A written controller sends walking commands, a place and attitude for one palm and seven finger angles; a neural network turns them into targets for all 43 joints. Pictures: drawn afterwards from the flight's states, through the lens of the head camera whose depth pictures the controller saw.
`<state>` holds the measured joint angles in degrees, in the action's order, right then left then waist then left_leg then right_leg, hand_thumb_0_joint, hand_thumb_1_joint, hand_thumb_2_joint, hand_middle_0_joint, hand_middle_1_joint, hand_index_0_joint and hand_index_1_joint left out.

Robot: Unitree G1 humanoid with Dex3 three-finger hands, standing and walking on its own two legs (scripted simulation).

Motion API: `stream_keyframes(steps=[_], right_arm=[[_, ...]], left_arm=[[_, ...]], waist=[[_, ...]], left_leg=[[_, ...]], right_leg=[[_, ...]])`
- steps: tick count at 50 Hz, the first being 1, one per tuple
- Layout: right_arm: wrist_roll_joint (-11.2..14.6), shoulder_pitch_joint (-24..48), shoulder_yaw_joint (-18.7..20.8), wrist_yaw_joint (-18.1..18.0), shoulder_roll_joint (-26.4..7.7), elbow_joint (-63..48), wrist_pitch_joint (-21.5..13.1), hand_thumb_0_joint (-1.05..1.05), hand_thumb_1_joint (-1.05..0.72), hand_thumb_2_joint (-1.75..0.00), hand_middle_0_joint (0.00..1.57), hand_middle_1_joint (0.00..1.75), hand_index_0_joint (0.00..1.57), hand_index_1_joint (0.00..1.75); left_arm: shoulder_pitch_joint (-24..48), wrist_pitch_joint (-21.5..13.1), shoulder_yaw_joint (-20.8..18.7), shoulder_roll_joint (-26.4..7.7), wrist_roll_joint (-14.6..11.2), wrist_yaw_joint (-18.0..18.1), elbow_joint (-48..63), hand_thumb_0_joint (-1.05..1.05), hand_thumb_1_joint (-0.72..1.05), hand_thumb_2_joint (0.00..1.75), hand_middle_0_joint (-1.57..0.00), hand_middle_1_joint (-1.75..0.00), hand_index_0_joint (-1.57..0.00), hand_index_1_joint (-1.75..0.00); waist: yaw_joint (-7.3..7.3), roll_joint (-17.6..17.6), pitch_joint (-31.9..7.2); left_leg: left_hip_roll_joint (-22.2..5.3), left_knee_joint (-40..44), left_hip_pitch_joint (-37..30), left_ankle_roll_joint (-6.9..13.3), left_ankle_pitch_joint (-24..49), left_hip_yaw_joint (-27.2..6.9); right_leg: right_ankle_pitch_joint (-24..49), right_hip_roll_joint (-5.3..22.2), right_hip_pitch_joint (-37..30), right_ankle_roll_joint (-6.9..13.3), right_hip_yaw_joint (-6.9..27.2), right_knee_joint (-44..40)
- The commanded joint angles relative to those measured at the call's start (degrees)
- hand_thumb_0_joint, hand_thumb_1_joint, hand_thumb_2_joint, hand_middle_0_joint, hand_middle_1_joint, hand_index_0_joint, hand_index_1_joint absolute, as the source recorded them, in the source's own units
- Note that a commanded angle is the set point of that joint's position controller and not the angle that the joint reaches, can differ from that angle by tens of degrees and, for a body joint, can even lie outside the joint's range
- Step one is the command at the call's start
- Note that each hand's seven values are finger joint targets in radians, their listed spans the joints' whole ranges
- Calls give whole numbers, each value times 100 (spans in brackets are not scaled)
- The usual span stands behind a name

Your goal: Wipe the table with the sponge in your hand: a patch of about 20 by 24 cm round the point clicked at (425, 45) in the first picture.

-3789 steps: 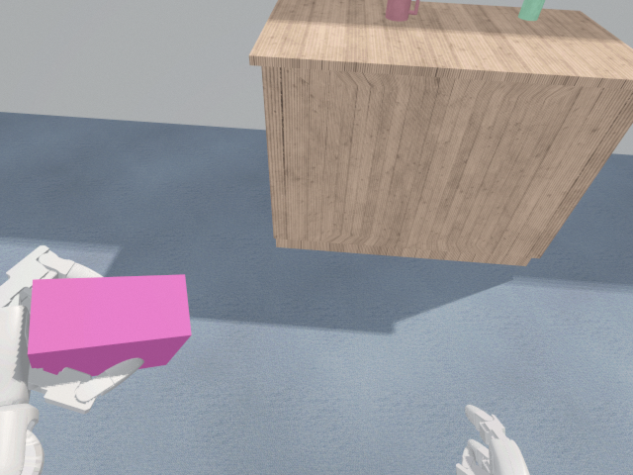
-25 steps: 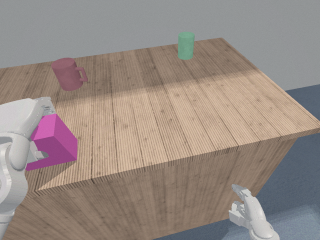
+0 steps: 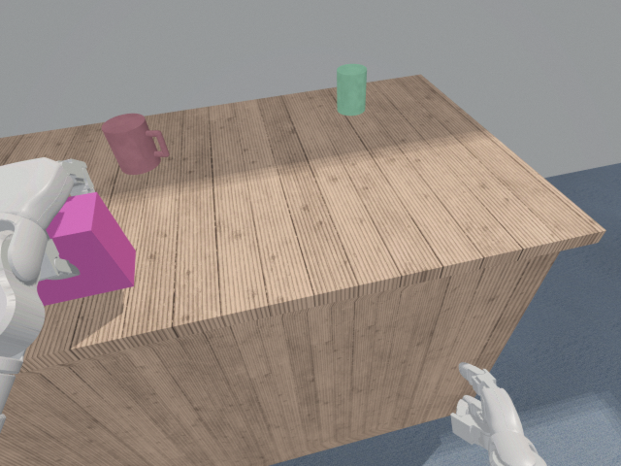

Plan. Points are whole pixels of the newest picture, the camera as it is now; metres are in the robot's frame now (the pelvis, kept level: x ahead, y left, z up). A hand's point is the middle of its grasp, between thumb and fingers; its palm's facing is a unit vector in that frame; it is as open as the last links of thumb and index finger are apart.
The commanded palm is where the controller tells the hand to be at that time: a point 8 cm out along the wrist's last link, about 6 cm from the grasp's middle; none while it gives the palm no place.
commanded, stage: lift the sponge slowly off the table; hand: left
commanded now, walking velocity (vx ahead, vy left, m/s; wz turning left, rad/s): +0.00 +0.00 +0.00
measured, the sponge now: (73, 261) +0.27 +0.36 +0.14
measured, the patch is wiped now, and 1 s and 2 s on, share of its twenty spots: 1.00 1.00 1.00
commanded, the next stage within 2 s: bring the sponge back beside the body in 0.88 s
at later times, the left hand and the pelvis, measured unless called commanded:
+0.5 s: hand (49, 199) +0.28 +0.34 +0.24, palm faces +0.12 +0.03 -0.99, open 10.1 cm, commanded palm +0.23 +0.34 +0.31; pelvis -0.01 +0.00 +0.00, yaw +0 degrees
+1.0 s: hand (32, 187) +0.27 +0.35 +0.26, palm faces +0.12 +0.02 -0.99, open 10.1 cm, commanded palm +0.22 +0.34 +0.33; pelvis -0.01 +0.00 +0.00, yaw +0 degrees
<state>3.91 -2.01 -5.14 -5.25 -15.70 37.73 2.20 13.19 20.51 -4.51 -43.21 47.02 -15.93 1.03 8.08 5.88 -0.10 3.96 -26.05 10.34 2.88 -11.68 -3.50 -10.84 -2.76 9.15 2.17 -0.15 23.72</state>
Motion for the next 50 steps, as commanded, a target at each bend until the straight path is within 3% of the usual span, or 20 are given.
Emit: stream_keyframes(steps=[1, 2, 4, 6, 9, 11, 14, 16, 18, 22, 23, 26, 29, 31, 35, 36, 42, 45, 46, 50], right_arm=[[19, 1302, 253, -90, -585, -1109, -385, 0, -90, -90, 20, 30, 20, 30], [-53, 1126, 273, -120, -640, -1055, -368, 0, -90, -90, 20, 30, 20, 30], [-34, 1065, 296, -146, -647, -1028, -352, 0, -90, -90, 20, 30, 20, 30], [13, 1149, 292, -157, -619, -1077, -431, 0, -90, -90, 20, 30, 20, 30], [-40, 966, 335, -197, -700, -986, -386, 0, -90, -90, 20, 30, 20, 30], [16, 1123, 311, -176, -623, -1110, -465, 0, -90, -90, 20, 30, 20, 30], [-37, 961, 350, -186, -673, -1028, -428, 0, -90, -90, 20, 30, 20, 30], [16, 1077, 337, -176, -627, -1101, -483, 0, -90, -90, 20, 30, 20, 30], [-2, 996, 344, -170, -638, -1046, -448, 0, -90, -90, 20, 30, 20, 30], [-46, 1014, 350, -139, -675, -1088, -429, 0, -90, -90, 20, 30, 20, 30], [-13, 1081, 330, -125, -616, -1118, -431, 0, -90, -90, 20, 30, 20, 30], [17, 1138, 333, -122, -673, -1117, -400, 0, -90, -90, 20, 30, 20, 30], [-12, 1033, 336, -147, -687, -1071, -360, 0, -90, -90, 20, 30, 20, 30], [49, 1214, 302, -121, -612, -1184, -428, 0, -90, -90, 20, 30, 20, 30], [6, 1116, 310, -117, -634, -1137, -350, 0, -90, -90, 20, 30, 20, 30], [38, 1191, 300, -115, -649, -1153, -372, 0, -90, -90, 20, 30, 20, 30], [4, 1115, 267, -123, -678, -1159, -317, 0, -90, -90, 20, 30, 20, 30], [26, 1152, 257, -110, -632, -1219, -266, 0, -90, -90, 20, 30, 20, 30], [74, 1191, 249, -98, -621, -1243, -318, 0, -90, -90, 20, 30, 20, 30], [24, 1108, 241, -120, -589, -1276, -314, 0, -90, -90, 20, 30, 20, 30]], left_arm=[[2162, -173, -1102, -1973, 172, 137, 1001, 0, 10, 130, -120, -160, -120, -160], [2346, -215, -1197, -2153, 221, 141, 876, 0, 10, 130, -120, -160, -120, -160], [2258, -278, -1087, -2012, 191, 85, 592, 0, 10, 130, -120, -160, -120, -160], [2424, -357, -1191, -2152, 182, 80, 665, 0, 10, 130, -120, -160, -120, -160], [2615, -434, -1260, -2299, 202, 63, 242, 0, 10, 130, -120, -160, -120, -160], [2785, -505, -1254, -2295, 185, 71, 694, 0, 10, 130, -120, -160, -120, -160], [2726, -469, -1174, -2207, 183, 58, 317, 0, 10, 130, -120, -160, -120, -160], [2823, -464, -1202, -2237, 157, 50, 541, 0, 10, 130, -120, -160, -120, -160], [2824, -392, -1157, -2217, 192, 41, 340, 0, 10, 130, -120, -160, -120, -160], [2814, -300, -1348, -2419, 170, 30, 608, 0, 10, 130, -120, -160, -120, -160], [2786, -249, -1133, -2163, 155, 2, 623, 0, 10, 130, -120, -160, -120, -160], [2859, -147, -1291, -2368, 134, -38, 603, 0, 10, 130, -120, -160, -120, -160], [3042, -33, -1080, -2222, 204, -102, 376, 0, 10, 130, -120, -160, -120, -160], [3176, -46, -1013, -2167, 208, -140, 935, 0, 10, 130, -120, -160, -120, -160], [2993, 93, -1072, -2225, 196, -230, 786, 0, 10, 130, -120, -160, -120, -160], [3000, 118, -1219, -2353, 193, -228, 845, 0, 10, 130, -120, -160, -120, -160], [3367, 260, -983, -2282, 289, -366, 610, 0, 10, 130, -120, -160, -120, -160], [3141, 225, -847, -2134, 270, -514, 712, 0, 10, 130, -120, -160, -120, -160], [3122, 200, -938, -2192, 284, -507, 831, 0, 10, 130, -120, -160, -120, -160], [3004, 41, -904, -2138, 237, -569, 966, 0, 10, 130, -120, -160, -120, -160]], waist=[[-69, 318, -1375], [-21, 156, -1437], [-87, -64, -1220], [-110, 221, -1235], [-101, -89, -1207], [-94, 398, -1388], [-85, 150, -1287], [-97, 337, -1347], [-94, -18, -1232], [23, 180, -1533], [-35, 20, -1381], [-37, 130, -1374], [-58, -97, -1296], [-57, 369, -1590], [-5, -108, -1439], [-12, 55, -1480], [13, 30, -1496], [-15, -32, -1486], [-77, 278, -1526], [-11, -38, -1488]], left_leg=[[-193, 400, -190, -72, 462, -301], [-168, 330, -141, -58, 574, -262], [-191, 357, -138, -56, 452, -253], [-198, 363, -152, -60, 283, -308], [-181, 281, -95, -59, 367, -251], [-177, 330, -167, -77, 386, -328], [-195, 300, -111, -83, 409, -264], [-212, 365, -112, -97, 288, -330], [-207, 344, -19, -98, 328, -294], [-200, 302, -53, -98, 570, -291], [-223, 333, -36, -114, 596, -287], [-227, 353, -11, -116, 463, -312], [-235, 378, -31, -99, 450, -262], [-237, 407, -205, -108, 585, -327], [-254, 396, -93, -114, 638, -287], [-254, 397, -127, -111, 620, -329], [-243, 415, -47, -128, 595, -289], [-252, 409, -103, -113, 634, -246], [-269, 420, -181, -105, 601, -306], [-269, 425, -225, -88, 613, -289]], right_leg=[[-32, 222, -350, 354, 623, -393], [48, 289, -420, 342, 457, -340], [-60, 269, -265, 293, 375, -421], [-204, 251, -218, 342, 654, -436], [-129, 312, -245, 306, 505, -439], [-106, 280, -319, 362, 702, -374], [-48, 320, -288, 327, 490, -382], [-141, 294, -290, 347, 644, -347], [-135, 317, -237, 304, 498, -328], [142, 331, -439, 335, 505, -213], [175, 334, -346, 311, 470, -218], [40, 289, -311, 319, 639, -257], [38, 303, -217, 280, 406, -276], [154, 266, -304, 330, 558, -205], [240, 318, -281, 279, 422, -205], [162, 257, -271, 316, 596, -225], [111, 340, -293, 313, 442, -202], [176, 341, -232, 268, 374, -199], [104, 256, -195, 318, 543, -213], [118, 322, -180, 267, 321, -213]])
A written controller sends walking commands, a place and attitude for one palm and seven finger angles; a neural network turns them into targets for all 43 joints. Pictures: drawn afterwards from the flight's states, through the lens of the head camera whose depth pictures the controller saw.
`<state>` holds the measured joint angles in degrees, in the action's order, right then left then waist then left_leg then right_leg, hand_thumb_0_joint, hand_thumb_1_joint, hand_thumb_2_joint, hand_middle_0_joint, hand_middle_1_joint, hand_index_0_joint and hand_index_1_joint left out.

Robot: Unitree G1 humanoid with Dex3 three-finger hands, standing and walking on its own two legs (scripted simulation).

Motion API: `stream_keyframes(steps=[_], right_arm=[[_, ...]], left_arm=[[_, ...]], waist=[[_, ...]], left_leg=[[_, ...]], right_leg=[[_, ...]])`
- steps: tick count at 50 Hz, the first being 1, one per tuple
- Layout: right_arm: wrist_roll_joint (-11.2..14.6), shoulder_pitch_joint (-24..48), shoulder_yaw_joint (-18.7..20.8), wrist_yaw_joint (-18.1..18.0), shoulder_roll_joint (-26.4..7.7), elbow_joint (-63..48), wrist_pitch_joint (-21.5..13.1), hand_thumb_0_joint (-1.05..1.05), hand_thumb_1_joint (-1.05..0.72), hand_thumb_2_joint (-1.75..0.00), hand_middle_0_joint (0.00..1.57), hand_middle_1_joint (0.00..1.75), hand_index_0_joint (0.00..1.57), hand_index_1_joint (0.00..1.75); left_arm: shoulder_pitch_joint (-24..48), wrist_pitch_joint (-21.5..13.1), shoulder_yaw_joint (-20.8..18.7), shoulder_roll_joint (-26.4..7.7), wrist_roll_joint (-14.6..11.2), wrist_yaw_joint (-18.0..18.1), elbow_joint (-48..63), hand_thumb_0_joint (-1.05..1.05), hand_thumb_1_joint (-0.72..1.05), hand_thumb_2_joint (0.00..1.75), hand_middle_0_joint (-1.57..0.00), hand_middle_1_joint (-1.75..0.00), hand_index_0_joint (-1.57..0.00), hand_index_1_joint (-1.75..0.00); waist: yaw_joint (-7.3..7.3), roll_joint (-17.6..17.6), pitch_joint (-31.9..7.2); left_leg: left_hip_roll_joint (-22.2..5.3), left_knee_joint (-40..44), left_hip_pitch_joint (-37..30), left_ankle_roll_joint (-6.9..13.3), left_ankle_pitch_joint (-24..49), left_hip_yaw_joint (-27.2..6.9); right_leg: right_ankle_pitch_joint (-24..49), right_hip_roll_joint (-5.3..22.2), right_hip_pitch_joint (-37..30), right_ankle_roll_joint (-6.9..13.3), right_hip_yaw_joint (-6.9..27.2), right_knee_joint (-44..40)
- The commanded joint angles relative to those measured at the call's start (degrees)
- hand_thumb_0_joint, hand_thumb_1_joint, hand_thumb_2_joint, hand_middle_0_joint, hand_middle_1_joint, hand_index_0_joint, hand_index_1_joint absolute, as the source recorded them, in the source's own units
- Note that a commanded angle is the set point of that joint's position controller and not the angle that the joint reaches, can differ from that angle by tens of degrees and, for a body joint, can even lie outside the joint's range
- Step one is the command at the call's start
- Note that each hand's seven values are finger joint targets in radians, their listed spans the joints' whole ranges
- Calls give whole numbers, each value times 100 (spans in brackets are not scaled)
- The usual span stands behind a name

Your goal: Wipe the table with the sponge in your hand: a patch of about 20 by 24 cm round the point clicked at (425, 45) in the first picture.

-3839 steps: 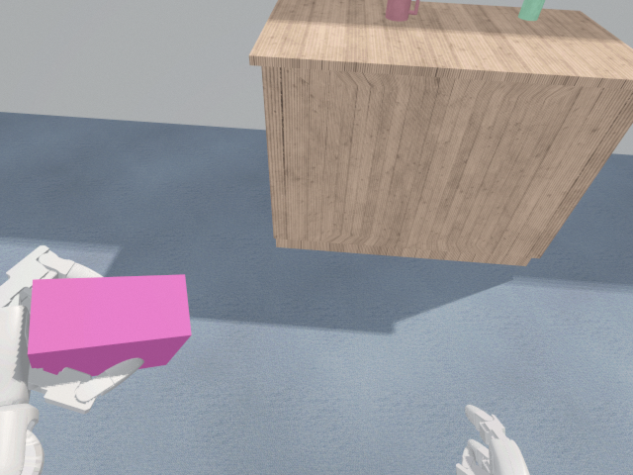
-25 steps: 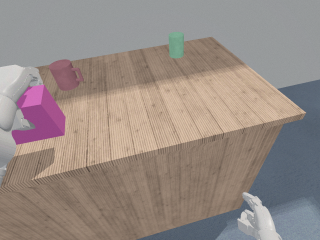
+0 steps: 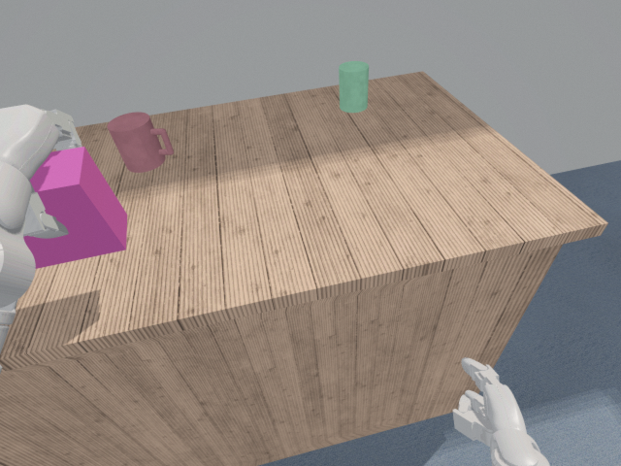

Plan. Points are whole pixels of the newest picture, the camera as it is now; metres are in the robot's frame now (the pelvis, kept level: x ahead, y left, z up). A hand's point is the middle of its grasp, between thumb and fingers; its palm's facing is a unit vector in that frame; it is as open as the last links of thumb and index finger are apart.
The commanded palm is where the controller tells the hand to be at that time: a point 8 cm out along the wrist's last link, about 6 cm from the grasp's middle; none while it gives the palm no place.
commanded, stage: bring the sponge back beside the body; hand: left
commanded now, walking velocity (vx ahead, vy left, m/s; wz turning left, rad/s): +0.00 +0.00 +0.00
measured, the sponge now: (61, 222) +0.28 +0.36 +0.20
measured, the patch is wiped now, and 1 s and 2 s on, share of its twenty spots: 1.00 1.00 1.00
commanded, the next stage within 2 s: step back with the hand held close in 1.56 s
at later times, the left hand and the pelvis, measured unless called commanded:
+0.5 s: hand (53, 213) +0.25 +0.31 +0.25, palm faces +0.23 -0.04 -0.97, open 10.1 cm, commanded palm +0.20 +0.31 +0.32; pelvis -0.01 +0.00 +0.00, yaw -1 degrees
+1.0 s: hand (79, 249) +0.22 +0.27 +0.23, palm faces +0.28 -0.08 -0.96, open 10.1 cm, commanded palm +0.16 +0.27 +0.31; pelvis -0.01 -0.02 +0.00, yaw -2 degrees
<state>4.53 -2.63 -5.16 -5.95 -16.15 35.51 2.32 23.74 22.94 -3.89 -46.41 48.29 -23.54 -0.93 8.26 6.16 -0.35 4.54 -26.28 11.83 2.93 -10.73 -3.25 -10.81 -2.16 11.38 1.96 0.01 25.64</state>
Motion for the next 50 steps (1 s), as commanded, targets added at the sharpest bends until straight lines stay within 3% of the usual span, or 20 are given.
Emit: stream_keyframes(steps=[1, 2, 8, 12, 14, 16, 19, 21, 25, 26, 27, 29, 31, 34, 36, 39, 41, 45, 46, 50], right_arm=[[6, 1252, 237, -36, -525, -1107, -396, 0, -90, -90, 20, 30, 20, 30], [-77, 1212, 229, -31, -519, -1148, -390, 0, -90, -90, 20, 30, 20, 30], [-73, 1380, 229, -30, -480, -1033, -389, 0, -90, -90, 20, 30, 20, 30], [-83, 1523, 243, -8, -517, -1046, -384, 0, -90, -90, 20, 30, 20, 30], [-64, 1521, 244, -26, -509, -975, -342, 0, -90, -90, 20, 30, 20, 30], [22, 1725, 213, -15, -457, -1080, -385, 0, -90, -90, 20, 30, 20, 30], [-31, 1638, 188, -59, -485, -1023, -335, 0, -90, -90, 20, 30, 20, 30], [50, 1821, 162, -55, -434, -1103, -402, 0, -90, -90, 20, 30, 20, 30], [-34, 1774, 164, -58, -415, -1094, -363, 0, -90, -90, 20, 30, 20, 30], [20, 1882, 152, -54, -399, -1134, -421, 0, -90, -90, 20, 30, 20, 30], [-67, 1780, 151, -61, -434, -1089, -392, 0, -90, -90, 20, 30, 20, 30], [-62, 1778, 147, -55, -425, -1036, -320, 0, -90, -90, 20, 30, 20, 30], [23, 1954, 140, -43, -404, -1109, -357, 0, -90, -90, 20, 30, 20, 30], [-37, 1854, 132, -63, -412, -1064, -285, 0, -90, -90, 20, 30, 20, 30], [54, 2000, 121, -59, -349, -1164, -364, 0, -90, -90, 20, 30, 20, 30], [-38, 1897, 130, -69, -383, -1138, -345, 0, -90, -90, 20, 30, 20, 30], [23, 2019, 140, -58, -362, -1209, -393, 0, -90, -90, 20, 30, 20, 30], [-84, 1952, 148, -69, -375, -1174, -354, 0, -90, -90, 20, 30, 20, 30], [-22, 2061, 161, -70, -370, -1221, -416, 0, -90, -90, 20, 30, 20, 30], [-95, 1981, 164, -66, -366, -1162, -365, 0, -90, -90, 20, 30, 20, 30]], left_arm=[[1902, -249, -1033, -1812, 85, 242, 1444, 0, 10, 130, -120, -160, -120, -160], [1928, -304, -1111, -1881, 50, 286, 1749, 0, 10, 130, -120, -160, -120, -160], [1533, -111, -1310, -1776, -166, 653, 1762, 0, 10, 130, -120, -160, -120, -160], [1411, 149, -1337, -1750, -173, 860, 2294, 0, 10, 130, -120, -160, -120, -160], [994, 289, -1193, -1499, -225, 850, 1936, 0, 10, 130, -120, -160, -120, -160], [851, 345, -1240, -1503, -248, 851, 2327, 0, 10, 130, -120, -160, -120, -160], [866, 414, -928, -1231, -248, 820, 2083, 0, 10, 130, -120, -160, -120, -160], [967, 421, -993, -1333, -194, 845, 2538, 0, 10, 130, -120, -160, -120, -160], [774, 431, -967, -1300, -186, 897, 2886, 0, 10, 130, -120, -160, -120, -160], [770, 468, -1076, -1337, -186, 943, 2955, 0, 10, 130, -120, -160, -120, -160], [838, 478, -1177, -1465, -182, 986, 2951, 0, 10, 130, -120, -160, -120, -160], [484, 540, -1138, -1312, -231, 1003, 2687, 0, 10, 130, -120, -160, -120, -160], [525, 568, -1219, -1371, -277, 1059, 2960, 0, 10, 130, -120, -160, -120, -160], [342, 632, -1024, -1135, -324, 1082, 2727, 0, 10, 130, -120, -160, -120, -160], [342, 635, -960, -1030, -342, 1103, 3088, 0, 10, 130, -120, -160, -120, -160], [-82, 661, -943, -945, -372, 1128, 3042, 0, 10, 130, -120, -160, -120, -160], [-173, 668, -1087, -1028, -409, 1168, 3406, 0, 10, 130, -120, -160, -120, -160], [-393, 641, -1220, -1126, -449, 1258, 3546, 0, 10, 130, -120, -160, -120, -160], [-438, 659, -1300, -1169, -465, 1298, 3735, 0, 10, 130, -120, -160, -120, -160], [-706, 646, -1292, -1051, -557, 1376, 3641, 0, 10, 130, -120, -160, -120, -160]], waist=[[-50, 318, -1533], [80, 264, -1760], [94, -71, -1318], [203, 386, -1663], [131, -94, -1293], [115, 87, -1377], [86, -163, -1155], [67, 247, -1278], [162, 69, -1332], [136, 325, -1334], [225, 157, -1512], [182, -160, -1130], [149, 227, -1182], [161, -157, -1031], [127, 284, -1137], [185, -127, -1095], [155, 140, -1139], [248, -150, -1131], [201, 116, -1131], [250, -224, -991]], left_leg=[[-360, 469, -449, -103, 536, -381], [-322, 395, -447, -101, 719, -371], [-378, 441, -280, -187, 566, -353], [-351, 461, -305, -222, 632, -373], [-383, 468, -260, -209, 473, -315], [-384, 478, -323, -198, 377, -379], [-395, 526, -243, -191, 175, -327], [-402, 563, -328, -190, 80, -414], [-369, 549, -350, -174, 275, -365], [-380, 554, -333, -180, 197, -419], [-353, 493, -291, -178, 304, -387], [-357, 484, -262, -187, 305, -309], [-370, 491, -300, -205, 155, -359], [-352, 479, -260, -194, 99, -263], [-363, 530, -317, -202, -108, -324], [-345, 432, -253, -181, 102, -257], [-352, 400, -277, -187, 6, -292], [-323, 284, -223, -177, 100, -208], [-320, 260, -257, -188, 16, -256], [-314, 158, -206, -195, 60, -160]], right_leg=[[123, 197, -420, 352, 490, -388], [276, 289, -605, 362, 389, -306], [104, 243, -422, 320, 399, -380], [201, 237, -662, 376, 480, -270], [77, 202, -421, 310, 409, -386], [-15, 128, -406, 343, 667, -376], [-127, 192, -281, 274, 387, -418], [-170, 109, -298, 344, 677, -374], [-46, 148, -384, 290, 432, -333], [-104, 81, -397, 355, 713, -334], [-39, 166, -540, 344, 582, -283], [-126, 135, -332, 296, 513, -407], [-249, 74, -310, 345, 824, -419], [-321, 130, -237, 258, 541, -460], [-442, 69, -239, 299, 781, -430], [-300, 143, -294, 257, 595, -416], [-420, 94, -290, 295, 911, -429], [-429, 179, -299, 243, 774, -412], [-559, 114, -266, 287, 1060, -443], [-608, 196, -185, 221, 907, -476]])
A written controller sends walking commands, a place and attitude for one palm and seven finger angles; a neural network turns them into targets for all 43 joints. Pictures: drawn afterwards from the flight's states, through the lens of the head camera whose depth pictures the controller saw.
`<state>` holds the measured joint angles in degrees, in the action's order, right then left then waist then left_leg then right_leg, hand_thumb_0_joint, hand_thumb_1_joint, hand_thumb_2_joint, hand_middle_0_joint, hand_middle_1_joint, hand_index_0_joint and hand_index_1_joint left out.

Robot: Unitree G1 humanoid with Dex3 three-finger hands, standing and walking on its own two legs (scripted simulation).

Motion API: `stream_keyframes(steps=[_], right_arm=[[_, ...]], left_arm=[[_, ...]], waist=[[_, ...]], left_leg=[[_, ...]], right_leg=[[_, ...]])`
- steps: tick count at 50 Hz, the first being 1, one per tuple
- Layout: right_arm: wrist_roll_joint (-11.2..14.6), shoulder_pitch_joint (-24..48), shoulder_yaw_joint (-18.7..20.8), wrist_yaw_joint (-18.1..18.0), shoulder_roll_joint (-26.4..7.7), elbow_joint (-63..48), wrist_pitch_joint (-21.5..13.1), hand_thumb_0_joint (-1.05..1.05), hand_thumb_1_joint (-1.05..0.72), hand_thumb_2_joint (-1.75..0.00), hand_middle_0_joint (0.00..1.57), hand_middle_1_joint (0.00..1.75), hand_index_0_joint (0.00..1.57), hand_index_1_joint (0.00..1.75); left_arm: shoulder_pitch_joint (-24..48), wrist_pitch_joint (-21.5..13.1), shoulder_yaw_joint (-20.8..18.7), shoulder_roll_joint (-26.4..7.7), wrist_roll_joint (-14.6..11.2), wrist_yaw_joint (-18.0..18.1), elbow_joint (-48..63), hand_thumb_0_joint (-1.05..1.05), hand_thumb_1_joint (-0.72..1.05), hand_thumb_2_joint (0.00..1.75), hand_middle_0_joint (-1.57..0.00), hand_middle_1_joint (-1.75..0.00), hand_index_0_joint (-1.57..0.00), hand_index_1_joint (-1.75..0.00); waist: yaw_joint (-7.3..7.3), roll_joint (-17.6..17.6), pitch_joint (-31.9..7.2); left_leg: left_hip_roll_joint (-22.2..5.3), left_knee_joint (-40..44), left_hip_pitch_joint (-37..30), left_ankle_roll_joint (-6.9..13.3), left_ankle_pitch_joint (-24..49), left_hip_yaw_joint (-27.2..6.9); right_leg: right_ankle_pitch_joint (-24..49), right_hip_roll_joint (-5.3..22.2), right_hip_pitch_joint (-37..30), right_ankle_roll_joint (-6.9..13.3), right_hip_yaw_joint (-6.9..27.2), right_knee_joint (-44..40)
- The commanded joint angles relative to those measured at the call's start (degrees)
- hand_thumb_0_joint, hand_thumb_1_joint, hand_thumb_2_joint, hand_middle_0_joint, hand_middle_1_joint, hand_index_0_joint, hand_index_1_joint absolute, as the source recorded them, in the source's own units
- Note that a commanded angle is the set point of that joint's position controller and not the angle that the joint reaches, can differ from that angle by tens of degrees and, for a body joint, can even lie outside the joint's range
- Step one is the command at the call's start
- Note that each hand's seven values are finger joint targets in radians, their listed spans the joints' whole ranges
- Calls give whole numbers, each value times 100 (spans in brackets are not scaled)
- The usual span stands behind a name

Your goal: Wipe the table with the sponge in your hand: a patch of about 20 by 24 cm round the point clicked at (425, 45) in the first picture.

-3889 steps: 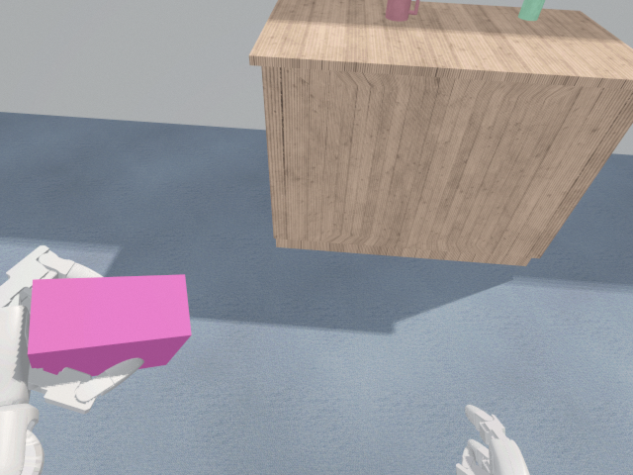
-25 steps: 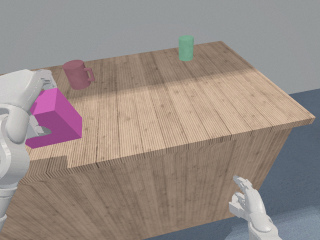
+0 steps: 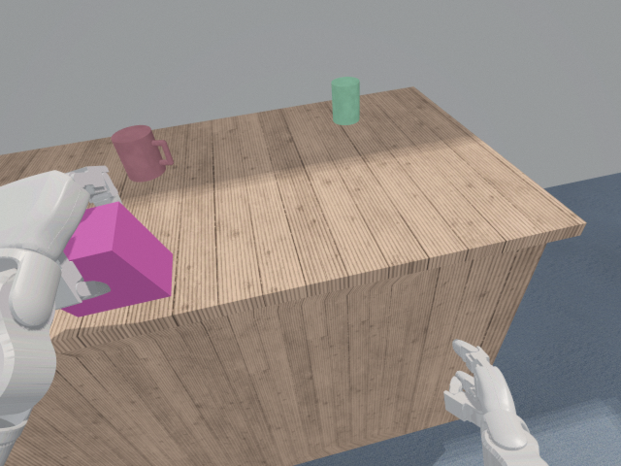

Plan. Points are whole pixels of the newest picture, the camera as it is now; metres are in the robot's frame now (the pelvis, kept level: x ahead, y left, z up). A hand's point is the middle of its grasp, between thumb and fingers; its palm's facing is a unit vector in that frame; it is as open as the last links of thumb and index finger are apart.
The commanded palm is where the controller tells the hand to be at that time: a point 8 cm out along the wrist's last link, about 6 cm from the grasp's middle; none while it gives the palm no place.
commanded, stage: bring the sponge back beside the body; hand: left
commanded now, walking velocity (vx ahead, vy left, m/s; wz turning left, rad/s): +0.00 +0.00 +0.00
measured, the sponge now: (107, 271) +0.23 +0.30 +0.18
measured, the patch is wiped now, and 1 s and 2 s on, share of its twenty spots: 1.00 1.00 1.00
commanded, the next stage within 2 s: step back with the hand held close in 0.56 s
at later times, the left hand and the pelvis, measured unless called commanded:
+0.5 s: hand (78, 253) +0.20 +0.28 +0.24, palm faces +0.37 -0.13 -0.92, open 10.1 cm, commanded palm +0.14 +0.28 +0.31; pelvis -0.01 +0.00 +0.00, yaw -1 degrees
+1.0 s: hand (89, 215) +0.21 +0.25 +0.29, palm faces +0.51 -0.77 -0.38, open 10.1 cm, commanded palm +0.15 +0.30 +0.29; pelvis -0.01 +0.01 -0.01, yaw +1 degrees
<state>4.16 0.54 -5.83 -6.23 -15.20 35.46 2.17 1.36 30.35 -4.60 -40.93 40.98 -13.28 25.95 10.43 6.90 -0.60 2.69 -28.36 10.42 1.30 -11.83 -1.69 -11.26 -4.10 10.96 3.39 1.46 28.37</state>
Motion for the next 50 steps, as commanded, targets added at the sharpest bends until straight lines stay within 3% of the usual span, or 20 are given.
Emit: stream_keyframes(steps=[1, 9, 15, 16, 19, 22, 25, 26, 32, 33, 34, 35, 36, 37, 39, 41, 42, 44, 48, 50], right_arm=[[10, 1769, 244, -28, -451, -1208, -415, 0, -90, -90, 20, 30, 20, 30], [-83, 1666, 263, -19, -425, -1204, -410, 0, -90, -90, 20, 30, 20, 30], [-83, 1673, 279, -85, -448, -1137, -405, 0, -90, -90, 20, 30, 20, 30], [-2, 1767, 286, -82, -437, -1184, -454, 0, -90, -90, 20, 30, 20, 30], [-62, 1716, 271, -83, -431, -1142, -423, 0, -90, -90, 20, 30, 20, 30], [-41, 1770, 258, -67, -404, -1218, -477, 0, -90, -90, 20, 30, 20, 30], [-78, 1734, 251, -86, -411, -1188, -442, 0, -90, -90, 20, 30, 20, 30], [-1, 1755, 258, -69, -401, -1225, -492, 0, -90, -90, 20, 30, 20, 30], [-40, 1719, 250, -31, -419, -1213, -458, 0, -90, -90, 20, 30, 20, 30], [-49, 1684, 252, -34, -413, -1156, -451, 0, -90, -90, 20, 30, 20, 30], [-30, 1511, 195, -93, -428, -994, -439, 0, -90, -90, 20, 30, 20, 30], [18, 111, 297, 91, -305, -2123, -442, 0, -90, -90, 20, 30, 20, 30], [-143, -179, 111, 64, -281, -1669, -500, 0, -90, -90, 20, 30, 20, 30], [-184, -648, 290, 43, -370, -1535, -452, 0, -90, -90, 20, 30, 20, 30], [-242, -621, 351, 121, -432, -1505, -399, 0, -90, -90, 20, 30, 20, 30], [-318, -489, 417, 129, -605, -1430, -423, 0, -90, -90, 20, 30, 20, 30], [-332, -541, 493, 125, -626, -1405, -461, 0, -90, -90, 20, 30, 20, 30], [-337, -616, 544, 155, -541, -1409, -495, 0, -90, -90, 20, 30, 20, 30], [-307, -724, 686, 206, -502, -1179, -571, 0, -90, -90, 20, 30, 20, 30], [-286, -716, 754, 239, -552, -1116, -601, 0, -90, -90, 20, 30, 20, 30]], left_arm=[[1458, -87, -1263, -1571, 155, 384, 1147, 0, 10, 130, -120, -160, -120, -160], [743, -95, -1194, -1229, -12, 532, 1437, 0, 10, 130, -120, -160, -120, -160], [1169, -82, -1217, -1361, 54, 664, 1135, 0, 10, 130, -120, -160, -120, -160], [1237, -66, -1194, -1331, 43, 668, 1264, 0, 10, 130, -120, -160, -120, -160], [1214, -65, -1076, -1201, 51, 668, 1069, 0, 10, 130, -120, -160, -120, -160], [1424, -63, -1047, -1208, 37, 667, 1414, 0, 10, 130, -120, -160, -120, -160], [1141, -50, -1056, -1174, 29, 645, 1216, 0, 10, 130, -120, -160, -120, -160], [1160, -31, -1105, -1199, 24, 655, 1335, 0, 10, 130, -120, -160, -120, -160], [1410, -10, -1162, -1288, 82, 711, 1573, 0, 10, 130, -120, -160, -120, -160], [1230, 8, -1163, -1242, 91, 723, 1332, 0, 10, 130, -120, -160, -120, -160], [1078, 139, -315, -327, 170, 654, -173, 0, 10, 130, -120, -160, -120, -160], [2039, -1486, -1867, 267, -4210, 1227, 1436, 0, 10, 130, -120, -160, -120, -160], [1454, -2117, -1968, -310, -4120, 1469, 789, 0, 10, 130, -120, -160, -120, -160], [721, -2489, -2123, -90, -4283, 1635, 1003, 0, 10, 130, -120, -160, -120, -160], [310, -3048, -2423, -157, -4476, 1840, 2336, 0, 10, 130, -120, -160, -120, -160], [83, -3480, -3028, -445, -4595, 2080, 2963, 0, 10, 130, -120, -160, -120, -160], [-217, -3618, -3142, -262, -4603, 2144, 2826, 0, 10, 130, -120, -160, -120, -160], [-377, -3821, -3347, -184, -4581, 2235, 2751, 0, 10, 130, -120, -160, -120, -160], [-502, -4027, -3449, -100, -4513, 2263, 2152, 0, 10, 130, -120, -160, -120, -160], [-506, -4069, -3426, -58, -4486, 2233, 1908, 0, 10, 130, -120, -160, -120, -160]], waist=[[-20, 33, -1015], [22, -403, -843], [-17, -397, -651], [-82, 6, -600], [-30, -300, -637], [-5, 77, -838], [-1, -377, -676], [-58, 3, -698], [39, 84, -969], [17, -148, -823], [-214, -597, -55], [-960, -1788, 435], [-921, -2188, 252], [-969, -2071, -217], [-1077, -804, -987], [-995, 526, -1039], [-940, 731, -1004], [-957, 509, -1020], [-996, 195, -1213], [-1018, 130, -1084]], left_leg=[[-133, 364, -104, -53, 106, -370], [-132, 238, -52, -38, 169, -236], [-124, 231, -35, -62, -104, -210], [-118, 268, -79, -81, -234, -249], [-105, 256, -66, -64, -128, -207], [-108, 309, -76, -75, -174, -271], [-129, 331, -57, -51, -150, -222], [-134, 402, -92, -76, -297, -275], [-145, 520, -113, -65, -79, -330], [-158, 550, -102, -63, -38, -310], [-183, 594, 121, -82, -404, -214], [-186, -285, 149, 145, -1402, -485], [-54, -919, -229, 170, -1382, -377], [-103, -1471, -421, 133, -1106, -315], [-331, -1050, -331, 112, -696, -235], [-746, -55, 118, 165, -449, -688], [-960, 232, 560, 244, -180, -1005], [-1012, 355, 1126, 223, 177, -1148], [-1168, 163, 693, 170, 1848, -1193], [-1183, 112, 868, 165, 1555, -1191]], right_leg=[[-664, 329, -148, 135, 1019, -775], [-682, 410, -87, 39, 861, -794], [-1103, 419, 72, 38, 988, -895], [-1222, 359, 118, 91, 1226, -958], [-1122, 399, 61, 45, 975, -901], [-991, 403, -66, 79, 968, -796], [-1009, 393, -7, 24, 857, -841], [-1102, 317, 10, 65, 1014, -856], [-595, 280, -239, 91, 750, -645], [-600, 254, -182, 72, 692, -682], [-883, 249, 306, 20, 450, -839], [-1732, 479, 1677, -84, 1151, -1664], [-2345, 706, 2147, 114, 1409, -1918], [-1979, 1092, 2215, 258, 1523, -1801], [-679, 1396, 1483, 312, 1312, -1105], [263, 1084, 878, 169, 878, -230], [721, 819, 473, 43, 633, 87], [903, 632, 83, -91, 331, 407], [659, 551, 207, -195, 181, 513], [483, 552, 221, -197, 213, 335]])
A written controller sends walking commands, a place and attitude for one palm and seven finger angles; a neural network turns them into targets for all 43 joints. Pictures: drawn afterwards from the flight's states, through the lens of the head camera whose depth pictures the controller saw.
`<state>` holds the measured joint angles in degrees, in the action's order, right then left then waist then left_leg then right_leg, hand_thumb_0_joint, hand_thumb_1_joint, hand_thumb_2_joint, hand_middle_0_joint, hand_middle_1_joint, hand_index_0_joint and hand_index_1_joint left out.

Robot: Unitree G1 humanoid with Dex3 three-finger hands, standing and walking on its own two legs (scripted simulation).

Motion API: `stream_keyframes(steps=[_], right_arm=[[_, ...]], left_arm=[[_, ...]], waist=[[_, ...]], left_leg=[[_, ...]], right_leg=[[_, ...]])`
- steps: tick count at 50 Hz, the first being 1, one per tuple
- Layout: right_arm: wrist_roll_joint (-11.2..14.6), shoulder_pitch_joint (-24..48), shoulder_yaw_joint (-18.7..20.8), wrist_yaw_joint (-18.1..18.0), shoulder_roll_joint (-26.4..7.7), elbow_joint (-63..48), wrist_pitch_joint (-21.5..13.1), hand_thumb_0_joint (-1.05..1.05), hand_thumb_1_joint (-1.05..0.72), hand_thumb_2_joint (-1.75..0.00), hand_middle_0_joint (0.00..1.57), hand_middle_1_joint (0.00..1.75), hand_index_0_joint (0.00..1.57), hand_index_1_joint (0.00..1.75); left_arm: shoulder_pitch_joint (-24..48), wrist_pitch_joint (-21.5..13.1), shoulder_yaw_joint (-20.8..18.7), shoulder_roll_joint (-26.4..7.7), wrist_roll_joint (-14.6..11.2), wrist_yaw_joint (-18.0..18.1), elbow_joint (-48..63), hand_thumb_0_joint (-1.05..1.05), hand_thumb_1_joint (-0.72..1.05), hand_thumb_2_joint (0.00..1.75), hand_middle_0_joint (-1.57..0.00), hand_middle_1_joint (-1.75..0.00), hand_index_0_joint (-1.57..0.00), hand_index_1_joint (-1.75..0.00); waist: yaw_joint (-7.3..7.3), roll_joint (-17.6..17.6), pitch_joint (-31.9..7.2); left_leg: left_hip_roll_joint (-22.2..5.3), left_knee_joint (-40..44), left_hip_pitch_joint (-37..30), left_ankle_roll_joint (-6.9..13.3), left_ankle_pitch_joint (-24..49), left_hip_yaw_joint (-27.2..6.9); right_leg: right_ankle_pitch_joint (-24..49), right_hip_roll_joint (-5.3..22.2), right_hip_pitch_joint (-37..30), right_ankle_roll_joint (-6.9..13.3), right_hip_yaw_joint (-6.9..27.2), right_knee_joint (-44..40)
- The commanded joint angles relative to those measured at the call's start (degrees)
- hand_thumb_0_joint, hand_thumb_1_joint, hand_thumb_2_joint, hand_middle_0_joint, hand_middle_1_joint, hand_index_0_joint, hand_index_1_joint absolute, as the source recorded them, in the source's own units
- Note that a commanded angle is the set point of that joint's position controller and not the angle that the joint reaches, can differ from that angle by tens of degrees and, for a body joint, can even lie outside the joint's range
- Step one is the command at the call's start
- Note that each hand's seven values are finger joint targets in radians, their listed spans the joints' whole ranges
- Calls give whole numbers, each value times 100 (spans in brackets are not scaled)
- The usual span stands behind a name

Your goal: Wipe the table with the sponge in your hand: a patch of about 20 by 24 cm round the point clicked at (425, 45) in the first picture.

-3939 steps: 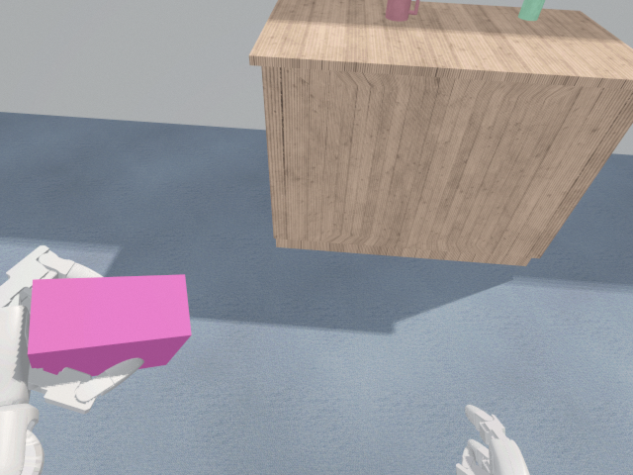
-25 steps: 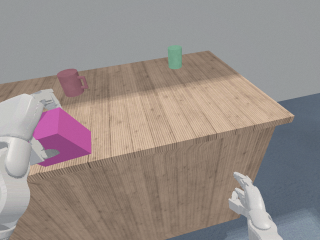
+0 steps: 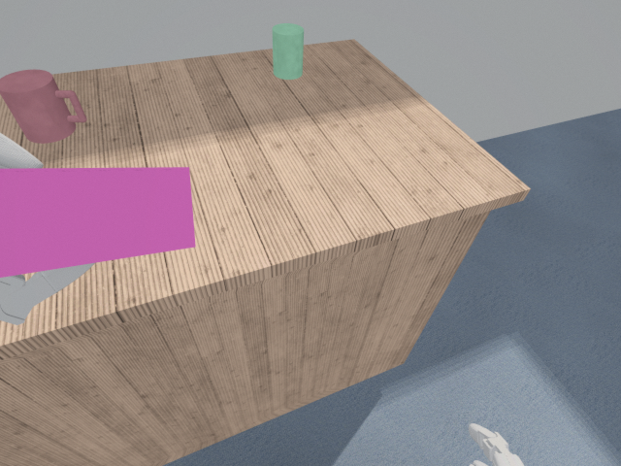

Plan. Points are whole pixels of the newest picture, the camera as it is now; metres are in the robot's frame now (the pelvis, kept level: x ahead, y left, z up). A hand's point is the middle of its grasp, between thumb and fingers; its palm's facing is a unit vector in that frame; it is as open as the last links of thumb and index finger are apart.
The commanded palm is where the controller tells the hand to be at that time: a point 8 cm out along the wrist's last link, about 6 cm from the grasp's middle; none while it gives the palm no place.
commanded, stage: step back with the hand held close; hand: left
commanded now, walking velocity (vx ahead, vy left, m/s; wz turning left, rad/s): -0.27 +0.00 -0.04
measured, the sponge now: (111, 208) +0.26 +0.19 +0.26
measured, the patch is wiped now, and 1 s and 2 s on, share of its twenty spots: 1.00 1.00 1.00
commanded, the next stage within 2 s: stop stepping back and stand still in 1.04 s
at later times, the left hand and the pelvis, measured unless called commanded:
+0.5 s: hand out of the picture +0.15 +0.25 +0.31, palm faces +0.62 -0.75 -0.25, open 10.1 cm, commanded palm +0.09 +0.29 +0.30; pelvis -0.06 +0.00 -0.02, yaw +2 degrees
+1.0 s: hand out of the picture +0.05 +0.17 +0.29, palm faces +0.39 -0.86 -0.32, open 10.1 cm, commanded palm -0.01 +0.25 +0.30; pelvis -0.18 -0.03 -0.01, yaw -2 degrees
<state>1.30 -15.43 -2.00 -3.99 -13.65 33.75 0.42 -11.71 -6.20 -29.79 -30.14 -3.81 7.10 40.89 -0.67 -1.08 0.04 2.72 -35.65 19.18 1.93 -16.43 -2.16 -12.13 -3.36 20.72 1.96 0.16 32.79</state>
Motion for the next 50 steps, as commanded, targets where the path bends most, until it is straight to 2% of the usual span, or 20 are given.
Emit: stream_keyframes(steps=[1, 5, 8, 12, 17, 19, 22, 25, 28, 31, 33, 36, 41, 43, 44, 45, 46, 48, 49, 50], right_arm=[[19, 945, 378, 16, -697, -974, -469, 0, -90, -90, 20, 30, 20, 30], [79, 905, 432, 62, -689, -899, -493, 0, -90, -90, 20, 30, 20, 30], [56, 885, 421, 70, -637, -858, -538, 0, -90, -90, 20, 30, 20, 30], [-25, 925, 399, 20, -630, -805, -672, 0, -90, -90, 20, 30, 20, 30], [-9, 718, 451, -39, -706, -779, -775, 0, -90, -90, 20, 30, 20, 30], [52, 746, 428, -10, -693, -770, -738, 0, -90, -90, 20, 30, 20, 30], [87, 828, 354, 35, -615, -689, -660, 0, -90, -90, 20, 30, 20, 30], [115, 965, 277, 144, -488, -688, -546, 0, -90, -90, 20, 30, 20, 30], [58, 1161, 294, 132, -551, -891, -455, 0, -90, -90, 20, 30, 20, 30], [-32, 1172, 410, 30, -660, -1095, -690, 0, -90, -90, 20, 30, 20, 30], [42, 856, 616, 92, -607, -722, -877, 0, -90, -90, 20, 30, 20, 30], [112, 793, 579, 102, -547, -647, -1037, 0, -90, -90, 20, 30, 20, 30], [164, 846, 488, 139, -736, -788, -955, 0, -90, -90, 20, 30, 20, 30], [183, 879, 456, 196, -701, -913, -870, 0, -90, -90, 20, 30, 20, 30], [208, 925, 410, 209, -572, -952, -816, 0, -90, -90, 20, 30, 20, 30], [303, 985, 441, 197, -471, -1001, -719, 0, -90, -90, 20, 30, 20, 30], [264, 1214, 549, 228, -561, -923, -696, 0, -90, -90, 20, 30, 20, 30], [250, 1389, 221, 306, -11, -1100, -525, 0, -90, -90, 20, 30, 20, 30], [207, 1389, 237, 288, -98, -1156, -417, 0, -90, -90, 20, 30, 20, 30], [173, 1357, 288, 250, -173, -1132, -376, 0, -90, -90, 20, 30, 20, 30]], left_arm=[[656, -433, -841, -1037, -21, 175, 419, 0, 10, 130, -120, -160, -120, -160], [167, -534, -880, -1025, -52, 185, 582, 0, 10, 130, -120, -160, -120, -160], [-113, -674, -1052, -1180, -70, 254, 1189, 0, 10, 130, -120, -160, -120, -160], [-11, -815, -1364, -1343, -31, 346, 1595, 0, 10, 130, -120, -160, -120, -160], [1079, -737, -1146, -1132, 50, 318, 600, 0, 10, 130, -120, -160, -120, -160], [1450, -614, -871, -975, 55, 263, 58, 0, 10, 130, -120, -160, -120, -160], [1686, -516, -454, -813, 21, 198, -110, 0, 10, 130, -120, -160, -120, -160], [1286, -428, -316, -815, -34, 179, 380, 0, 10, 130, -120, -160, -120, -160], [943, -438, -660, -1049, -75, 219, 1275, 0, 10, 130, -120, -160, -120, -160], [1617, -603, -1002, -1217, -12, 378, 2020, 0, 10, 130, -120, -160, -120, -160], [1773, -521, -1096, -1206, -108, 403, 1254, 0, 10, 130, -120, -160, -120, -160], [2497, -412, -835, -998, -142, 359, 593, 0, 10, 130, -120, -160, -120, -160], [2498, -289, -331, -634, -238, 111, 219, 0, 10, 130, -120, -160, -120, -160], [2122, -416, -331, -665, -302, 4, 522, 0, 10, 130, -120, -160, -120, -160], [1976, -525, -357, -799, -284, -31, 663, 0, 10, 130, -120, -160, -120, -160], [1916, -608, -200, -999, -226, -74, 943, 0, 10, 130, -120, -160, -120, -160], [1417, -558, -565, -1214, -212, -61, 965, 0, 10, 130, -120, -160, -120, -160], [273, -609, -906, -1084, -281, -70, 1021, 0, 10, 130, -120, -160, -120, -160], [291, -663, -967, -1096, -263, -37, 1256, 0, 10, 130, -120, -160, -120, -160], [424, -716, -1069, -1166, -257, 33, 1390, 0, 10, 130, -120, -160, -120, -160]], waist=[[97, 914, -1174], [-1, 100, -1150], [-48, 194, -1291], [15, 982, -1213], [-9, 1049, -882], [-36, 555, -554], [-97, -83, -434], [-141, -538, -839], [-114, 147, -776], [-132, 2403, -854], [-120, 1105, -1166], [-137, 1292, -829], [-65, 1864, -1052], [32, 1250, -1202], [58, 36, -930], [46, -1803, -909], [96, -2336, -855], [59, -1046, -482], [-6, -291, -496], [-35, -109, -551]], left_leg=[[-1158, 840, -54, 88, 2058, -1163], [-926, 297, 572, 26, 274, -828], [-848, 215, 492, 5, -166, -725], [-1092, 973, 840, 163, -547, -1106], [-1325, 1334, 1568, 296, -1620, -1318], [-1092, 893, 1599, 224, -2051, -1072], [-671, -532, 603, 32, -1690, -599], [-602, -1382, -239, -10, -999, -178], [-1038, 38, 52, 227, -1562, -728], [-2517, 2299, 1350, 778, -2400, -2134], [-2590, 1694, 249, 599, -912, -1321], [-2335, 1562, -6, 663, -881, -1078], [-1959, 1464, 140, 138, -1282, -596], [-1607, 168, 107, -126, -1045, -154], [-1034, -1450, 110, -372, -986, 349], [-260, -3772, 728, -664, -1385, 649], [-203, -4907, 1054, -614, -1643, -73], [-671, -4762, 1406, -482, -1035, -263], [-745, -4029, 1196, -502, -923, -121], [-793, -2976, 1017, -520, -1066, -50]], right_leg=[[802, 505, -783, -41, 321, -102], [1359, 1076, -836, 130, 915, -478], [1205, 1303, -569, 211, 1084, -452], [457, 762, -486, 45, 623, 144], [-324, 398, -730, -98, 448, 542], [-575, 570, -383, -33, 721, 17], [-1421, 1373, 852, 271, 1621, -1225], [-1057, 1918, 1229, 395, 1531, -1414], [-964, 1360, 1215, 164, 1005, -488], [-1654, 73, 619, -285, 179, 3200], [-1788, 5, 1263, -286, 566, 4532], [-1617, 225, 1337, -396, 391, 3761], [-1249, 189, -279, -241, -218, 955], [-398, 528, -642, -30, -164, -448], [231, 1033, -203, 180, 258, -1441], [1559, 2151, -38, 669, 1465, -1728], [3103, 2341, 373, 716, 1703, -1568], [3522, 2037, 4, 596, 938, -789], [3500, 1954, -18, 515, 892, -698], [3859, 1938, -246, 528, 910, -492]])
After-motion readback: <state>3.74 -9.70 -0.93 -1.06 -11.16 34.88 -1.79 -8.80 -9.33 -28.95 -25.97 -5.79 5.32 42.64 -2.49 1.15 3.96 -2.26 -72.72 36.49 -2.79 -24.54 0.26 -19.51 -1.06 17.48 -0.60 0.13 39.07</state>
